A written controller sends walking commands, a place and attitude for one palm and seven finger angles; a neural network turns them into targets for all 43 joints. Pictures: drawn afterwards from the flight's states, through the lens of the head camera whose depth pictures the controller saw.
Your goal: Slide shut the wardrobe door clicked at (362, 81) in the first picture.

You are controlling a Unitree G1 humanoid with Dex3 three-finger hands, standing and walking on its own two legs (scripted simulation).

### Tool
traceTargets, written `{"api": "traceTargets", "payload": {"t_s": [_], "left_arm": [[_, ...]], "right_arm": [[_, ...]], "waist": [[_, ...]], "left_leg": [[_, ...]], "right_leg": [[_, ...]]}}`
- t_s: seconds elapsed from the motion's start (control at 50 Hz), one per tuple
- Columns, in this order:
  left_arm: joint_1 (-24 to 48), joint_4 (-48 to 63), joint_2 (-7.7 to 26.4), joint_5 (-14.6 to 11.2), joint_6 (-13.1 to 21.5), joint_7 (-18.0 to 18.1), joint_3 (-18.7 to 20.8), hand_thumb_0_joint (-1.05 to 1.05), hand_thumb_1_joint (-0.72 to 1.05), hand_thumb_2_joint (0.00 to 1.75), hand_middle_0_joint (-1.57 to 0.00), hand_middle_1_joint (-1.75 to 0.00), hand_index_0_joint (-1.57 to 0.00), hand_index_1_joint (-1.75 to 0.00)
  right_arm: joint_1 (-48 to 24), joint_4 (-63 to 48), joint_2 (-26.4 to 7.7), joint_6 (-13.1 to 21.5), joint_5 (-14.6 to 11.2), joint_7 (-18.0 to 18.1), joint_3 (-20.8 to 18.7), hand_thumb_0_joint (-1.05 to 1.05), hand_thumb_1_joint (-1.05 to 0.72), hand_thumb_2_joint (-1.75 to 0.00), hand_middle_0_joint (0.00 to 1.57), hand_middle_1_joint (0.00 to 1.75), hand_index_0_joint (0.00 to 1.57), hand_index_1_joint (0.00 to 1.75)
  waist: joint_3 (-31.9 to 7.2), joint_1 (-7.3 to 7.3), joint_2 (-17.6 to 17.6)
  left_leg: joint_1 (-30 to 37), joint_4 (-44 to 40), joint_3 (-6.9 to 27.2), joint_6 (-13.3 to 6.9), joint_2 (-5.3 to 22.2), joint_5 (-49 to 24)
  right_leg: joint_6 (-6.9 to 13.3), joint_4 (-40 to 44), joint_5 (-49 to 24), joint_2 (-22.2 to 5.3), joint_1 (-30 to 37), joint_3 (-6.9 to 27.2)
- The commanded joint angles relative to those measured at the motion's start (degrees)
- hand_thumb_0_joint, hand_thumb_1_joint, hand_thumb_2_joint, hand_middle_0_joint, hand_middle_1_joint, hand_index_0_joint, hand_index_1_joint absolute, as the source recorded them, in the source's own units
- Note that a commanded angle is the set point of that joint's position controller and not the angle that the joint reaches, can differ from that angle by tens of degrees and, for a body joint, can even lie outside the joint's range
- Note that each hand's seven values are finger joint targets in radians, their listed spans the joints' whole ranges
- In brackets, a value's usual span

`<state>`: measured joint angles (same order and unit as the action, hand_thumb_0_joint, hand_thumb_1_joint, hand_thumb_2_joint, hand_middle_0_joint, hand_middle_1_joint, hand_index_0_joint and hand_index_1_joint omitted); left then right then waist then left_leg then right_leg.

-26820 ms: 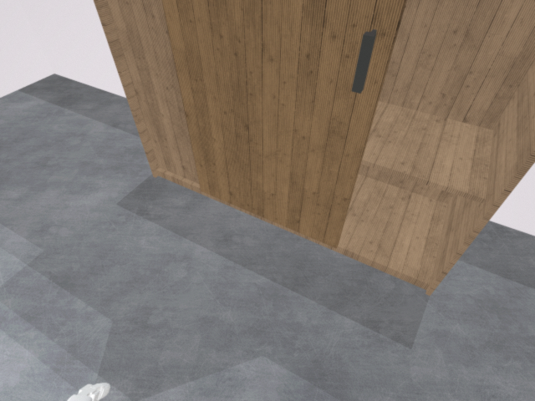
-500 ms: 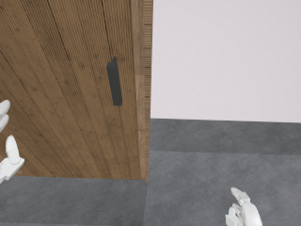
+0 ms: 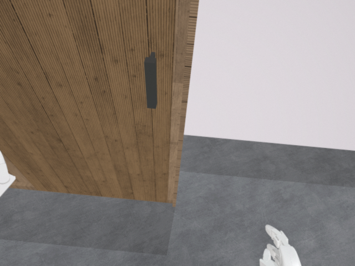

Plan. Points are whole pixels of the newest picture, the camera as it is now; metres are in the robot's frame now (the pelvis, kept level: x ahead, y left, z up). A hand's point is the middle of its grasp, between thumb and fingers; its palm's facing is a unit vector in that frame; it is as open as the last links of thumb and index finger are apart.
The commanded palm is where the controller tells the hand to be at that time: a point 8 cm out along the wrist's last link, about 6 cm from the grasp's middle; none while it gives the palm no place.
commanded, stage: step back with the hand held close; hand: left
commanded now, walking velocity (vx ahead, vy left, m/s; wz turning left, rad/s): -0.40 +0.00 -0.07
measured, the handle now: (152, 80) +0.54 +0.12 +0.13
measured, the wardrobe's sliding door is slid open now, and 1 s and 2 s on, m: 0.03 0.03 0.03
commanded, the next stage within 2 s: stop stepping back and stand still in 0.56 s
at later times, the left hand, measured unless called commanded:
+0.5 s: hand out of the picture +0.11 +0.29 +0.16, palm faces +0.36 -0.82 -0.44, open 7.4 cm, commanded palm +0.04 +0.32 +0.19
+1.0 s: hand out of the picture -0.06 +0.29 +0.19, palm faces +0.45 -0.83 -0.34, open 7.4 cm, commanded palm -0.11 +0.33 +0.19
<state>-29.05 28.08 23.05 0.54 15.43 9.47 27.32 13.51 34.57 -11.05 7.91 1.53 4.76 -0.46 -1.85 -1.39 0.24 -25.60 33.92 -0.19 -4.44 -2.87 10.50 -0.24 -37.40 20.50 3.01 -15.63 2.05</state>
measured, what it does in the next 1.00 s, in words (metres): walks backwards: left foot, then right foot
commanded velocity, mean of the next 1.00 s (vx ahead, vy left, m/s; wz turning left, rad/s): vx -0.13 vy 0.01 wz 0.00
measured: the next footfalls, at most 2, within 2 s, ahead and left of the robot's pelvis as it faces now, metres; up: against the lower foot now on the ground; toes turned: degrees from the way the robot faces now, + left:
left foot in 0.34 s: -0.03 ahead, +0.08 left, +0.00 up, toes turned -2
right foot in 0.80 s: -0.22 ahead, -0.06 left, +0.00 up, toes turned +2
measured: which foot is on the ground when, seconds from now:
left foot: down 0.00-0.16, up 0.18-0.32, down 0.34-0.78, up 0.80-1.00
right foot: down 0.00-0.36, up 0.38-0.78, down 0.80-1.00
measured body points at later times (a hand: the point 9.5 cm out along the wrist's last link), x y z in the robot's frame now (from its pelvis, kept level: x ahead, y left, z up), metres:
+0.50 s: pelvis -0.11 +0.03 +0.02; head -0.07 +0.07 +0.46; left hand +0.08 +0.33 +0.19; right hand +0.07 -0.22 -0.04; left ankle -0.07 +0.08 -0.73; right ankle -0.12 -0.12 -0.69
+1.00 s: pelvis -0.25 +0.03 +0.00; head -0.29 +0.07 +0.45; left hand -0.09 +0.33 +0.21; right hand -0.13 -0.24 -0.06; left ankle -0.23 +0.15 -0.72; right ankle -0.31 -0.08 -0.73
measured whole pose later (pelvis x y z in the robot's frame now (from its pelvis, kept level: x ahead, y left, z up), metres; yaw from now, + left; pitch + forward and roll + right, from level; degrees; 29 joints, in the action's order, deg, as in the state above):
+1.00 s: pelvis -0.25 +0.03 +0.00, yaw -1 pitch +1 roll -1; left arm -28.7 30.5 24.1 -2.0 8.1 9.5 21.5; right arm 17.8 38.0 -14.2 4.7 -0.2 5.1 -1.2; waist -6.9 -0.4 3.5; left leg -21.0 38.3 -2.2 0.3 2.5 19.7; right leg 0.5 -29.8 21.2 -0.2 -9.3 -4.1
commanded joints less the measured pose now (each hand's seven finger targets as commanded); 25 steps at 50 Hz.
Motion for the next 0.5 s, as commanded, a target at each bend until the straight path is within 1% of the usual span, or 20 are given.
{"api": "traceTargets", "payload": {"t_s": [0.0,0.04,0.06,0.08,0.12,0.16,0.18,0.2,0.22,0.24,0.26,0.28,0.3,0.32,0.34,0.36,0.38,0.4,0.44,0.48], "left_arm": [[3.0,8.3,7.2,-1.7,2.2,0.4,1.3,0.0,0.9,0.9,-0.2,-0.3,-0.2,-0.3],[5.2,8.7,8.6,-1.8,1.5,0.3,0.7,0.0,0.9,0.9,-0.2,-0.3,-0.2,-0.3],[6.0,9.1,8.9,-1.7,1.0,0.4,0.3,0.0,0.9,0.9,-0.2,-0.3,-0.2,-0.3],[5.2,9.9,9.6,-1.9,-0.1,0.4,0.6,0.0,0.9,0.9,-0.2,-0.3,-0.2,-0.3],[3.1,12.2,12.3,-2.3,-1.1,0.5,2.8,0.0,0.9,0.9,-0.2,-0.3,-0.2,-0.3],[0.3,13.9,15.2,-2.8,-1.2,0.8,5.5,0.0,0.9,0.9,-0.2,-0.3,-0.2,-0.3],[-1.1,13.8,15.3,-2.7,-1.2,0.7,5.5,0.0,0.9,0.9,-0.2,-0.3,-0.2,-0.3],[-2.0,13.5,15.6,-2.6,-1.4,0.6,6.2,0.0,0.9,0.9,-0.2,-0.3,-0.2,-0.3],[-2.2,12.4,14.9,-2.4,-1.8,0.4,5.8,0.0,0.9,0.9,-0.2,-0.3,-0.2,-0.3],[-2.0,11.2,14.4,-2.1,-1.9,0.4,5.8,0.0,0.9,0.9,-0.2,-0.3,-0.2,-0.3],[0.2,11.4,13.7,-2.2,-2.0,0.2,4.9,0.0,0.9,0.9,-0.2,-0.3,-0.2,-0.3],[0.2,10.0,13.6,-2.1,-2.0,0.4,5.1,0.0,0.9,0.9,-0.2,-0.3,-0.2,-0.3],[0.5,10.2,12.7,-2.4,-1.8,0.4,4.4,0.0,0.9,0.9,-0.2,-0.3,-0.2,-0.3],[1.1,11.1,12.4,-2.4,-1.7,0.6,4.2,0.0,0.9,0.9,-0.2,-0.3,-0.2,-0.3],[0.7,12.3,13.1,-2.3,-1.5,0.7,4.6,0.0,0.9,0.9,-0.2,-0.3,-0.2,-0.3],[-1.2,12.4,12.3,-2.7,-1.2,0.6,3.5,0.0,0.9,0.9,-0.2,-0.3,-0.2,-0.3],[-2.9,13.9,12.3,-3.3,-0.7,0.3,3.6,0.0,0.9,0.9,-0.2,-0.3,-0.2,-0.3],[-2.4,18.9,12.6,-3.3,-0.4,-0.5,3.1,0.0,0.9,0.9,-0.2,-0.3,-0.2,-0.3],[-0.9,22.4,11.0,-3.2,-0.5,-0.6,1.2,0.0,0.9,0.9,-0.2,-0.3,-0.2,-0.3],[-0.8,22.8,10.5,-3.0,-2.0,-0.2,0.4,0.0,0.9,0.9,-0.2,-0.3,-0.2,-0.3]], "right_arm": [[-6.9,-6.1,-9.1,3.9,-0.2,0.2,-2.8,0.0,-0.9,-0.9,0.2,0.3,0.2,0.3],[-7.7,-5.7,-9.0,3.3,-0.9,0.0,-2.9,0.0,-0.9,-0.9,0.2,0.3,0.2,0.3],[-8.4,-5.7,-8.4,2.9,-1.2,0.2,-3.0,0.0,-0.9,-0.9,0.2,0.3,0.2,0.3],[-8.1,-6.6,-8.2,2.5,-1.8,0.3,-3.5,0.0,-0.9,-0.9,0.2,0.3,0.2,0.3],[-9.2,-8.5,-8.0,1.6,-2.0,0.5,-3.4,0.0,-0.9,-0.9,0.2,0.3,0.2,0.3],[-10.1,-9.1,-7.4,0.8,-2.1,0.6,-3.1,0.0,-0.9,-0.9,0.2,0.3,0.2,0.3],[-10.8,-9.3,-7.0,0.3,-2.1,0.7,-2.9,0.0,-0.9,-0.9,0.2,0.3,0.2,0.3],[-11.5,-9.2,-6.6,-0.1,-1.9,0.7,-2.8,0.0,-0.9,-0.9,0.2,0.3,0.2,0.3],[-11.8,-9.2,-6.0,-0.5,-1.6,0.8,-2.5,0.0,-0.9,-0.9,0.2,0.3,0.2,0.3],[-11.6,-9.1,-5.4,-0.8,-1.3,0.8,-1.9,0.0,-0.9,-0.9,0.2,0.3,0.2,0.3],[-12.1,-9.2,-5.8,-1.1,-1.0,1.0,-1.5,0.0,-0.9,-0.9,0.2,0.3,0.2,0.3],[-11.1,-8.4,-6.2,-1.5,-1.0,1.4,-1.2,0.0,-0.9,-0.9,0.2,0.3,0.2,0.3],[-9.8,-7.8,-7.4,-1.7,-1.2,1.9,-1.4,0.0,-0.9,-0.9,0.2,0.3,0.2,0.3],[-9.8,-8.5,-9.1,-1.7,-1.4,2.3,-2.0,0.0,-0.9,-0.9,0.2,0.3,0.2,0.3],[-8.8,-9.0,-8.6,-1.4,-1.4,2.3,-2.9,0.0,-0.9,-0.9,0.2,0.3,0.2,0.3],[-7.8,-9.4,-8.0,-0.7,-1.9,1.9,-3.5,0.0,-0.9,-0.9,0.2,0.3,0.2,0.3],[-7.0,-10.0,-8.3,0.0,-1.5,1.3,-3.1,0.0,-0.9,-0.9,0.2,0.3,0.2,0.3],[-7.2,-9.6,-8.8,0.7,-0.1,0.8,-2.9,0.0,-0.9,-0.9,0.2,0.3,0.2,0.3],[-6.1,-8.7,-9.0,2.1,-0.6,0.0,-3.3,0.0,-0.9,-0.9,0.2,0.3,0.2,0.3],[-6.1,-8.5,-8.9,3.3,-0.8,-0.2,-3.3,0.0,-0.9,-0.9,0.2,0.3,0.2,0.3]], "waist": [[-5.7,0.5,-6.8],[-11.8,0.16,-2.8],[-14.9,0.5,0.2],[-17.5,0.58,3.8],[-15.7,0.34,4.8],[-11.1,0.09,5.4],[-6.7,-0.24,6.2],[-3.8,-0.77,7.5],[-1.4,-0.68,6.9],[-0.3,-0.25,7.1],[0.8,0.54,5.0],[0.8,1.07,3.6],[-1.4,1.73,-0.4],[-4.0,0.89,-9.0],[-8.7,-0.06,-13.8],[-11.9,-0.57,-15.0],[-13.9,-0.55,-13.5],[-15.7,-0.84,-14.7],[-15.4,-0.58,-11.9],[-14.1,-0.1,-9.7]], "left_leg": [[10.9,-11.6,11.9,0.8,13.7,-17.4],[18.2,-5.6,7.4,2.2,12.0,-29.3],[20.2,-2.9,4.2,3.3,10.4,-29.1],[21.3,-1.4,1.9,3.7,8.5,-26.1],[18.6,0.3,0.3,4.0,5.6,-15.2],[13.6,6.7,0.0,5.2,2.1,2.6],[9.8,13.2,0.9,5.6,0.8,8.7],[6.4,19.4,2.0,5.8,0.6,11.9],[2.6,21.6,2.5,5.7,1.3,13.7],[0.0,17.8,3.0,5.6,2.9,14.0],[0.7,11.1,2.7,5.6,3.7,12.3],[2.9,1.6,2.2,5.6,3.9,7.9],[6.1,-9.3,1.6,5.7,3.6,-3.1],[8.1,-15.4,7.6,4.0,9.4,-23.6],[13.2,-13.3,12.3,2.2,16.0,-41.5],[17.4,-11.9,12.2,0.6,19.0,-46.1],[22.3,-10.7,14.8,1.5,20.1,-58.8],[22.3,-12.0,14.8,4.0,20.1,-58.4],[26.9,-11.3,11.3,3.9,18.8,-57.0],[28.0,-12.8,9.8,2.7,17.7,-51.0]], "right_leg": [[0.9,10.0,-8.7,-1.7,-0.1,1.8],[1.3,11.8,-27.3,-5.2,0.5,5.3],[1.4,11.0,-35.4,-7.5,0.9,7.3],[1.0,10.8,-38.5,-8.4,1.8,6.8],[2.0,14.4,-34.8,-11.2,-0.4,8.6],[5.7,18.8,-27.7,-16.4,-4.6,12.9],[8.0,21.1,-22.6,-18.8,-8.4,14.8],[9.8,22.3,-20.6,-20.2,-10.4,15.5],[10.4,21.8,-24.4,-20.2,-9.4,15.4],[10.0,19.8,-30.7,-19.3,-5.8,13.6],[8.7,17.4,-34.8,-17.7,-4.6,11.3],[6.6,14.1,-38.3,-14.4,-2.6,7.6],[3.8,9.2,-39.0,-10.5,0.6,4.3],[0.4,3.5,-29.2,-4.4,1.9,1.0],[-0.3,-1.1,-9.9,-1.8,-0.6,0.3],[0.5,-4.5,2.3,-1.9,-2.7,1.8],[0.3,-7.8,7.3,-0.9,-6.7,1.4],[0.0,-12.4,10.3,-0.8,-5.6,2.2],[-0.4,-11.4,7.2,-1.0,-7.4,1.6],[-1.2,-11.8,4.9,-0.6,-8.3,0.4]]}}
